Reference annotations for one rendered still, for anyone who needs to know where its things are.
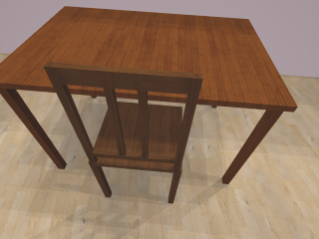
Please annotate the chair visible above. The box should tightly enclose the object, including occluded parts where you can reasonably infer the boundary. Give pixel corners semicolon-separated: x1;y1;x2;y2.
44;62;203;204

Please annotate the table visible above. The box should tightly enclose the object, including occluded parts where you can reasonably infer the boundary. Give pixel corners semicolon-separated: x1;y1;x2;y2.
0;6;298;184

